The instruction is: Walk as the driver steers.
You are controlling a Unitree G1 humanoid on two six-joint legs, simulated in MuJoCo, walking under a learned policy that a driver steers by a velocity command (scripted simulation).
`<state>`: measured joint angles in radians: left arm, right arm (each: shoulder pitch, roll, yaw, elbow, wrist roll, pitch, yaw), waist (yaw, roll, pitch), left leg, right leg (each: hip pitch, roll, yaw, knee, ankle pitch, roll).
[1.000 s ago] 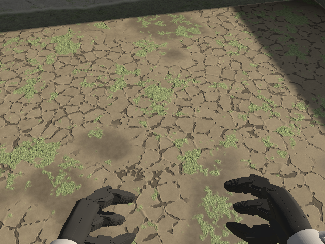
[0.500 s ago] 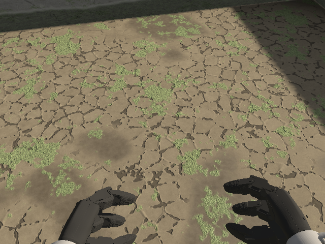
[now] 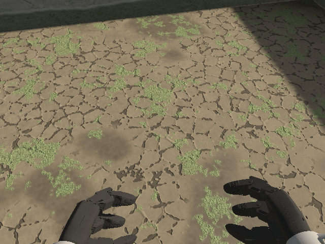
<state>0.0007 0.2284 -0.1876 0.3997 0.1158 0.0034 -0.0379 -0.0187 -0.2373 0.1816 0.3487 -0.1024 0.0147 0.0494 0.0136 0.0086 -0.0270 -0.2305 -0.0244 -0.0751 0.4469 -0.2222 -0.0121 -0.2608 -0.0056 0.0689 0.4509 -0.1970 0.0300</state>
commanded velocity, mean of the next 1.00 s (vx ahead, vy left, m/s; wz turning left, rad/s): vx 1.00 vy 0.00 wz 0.00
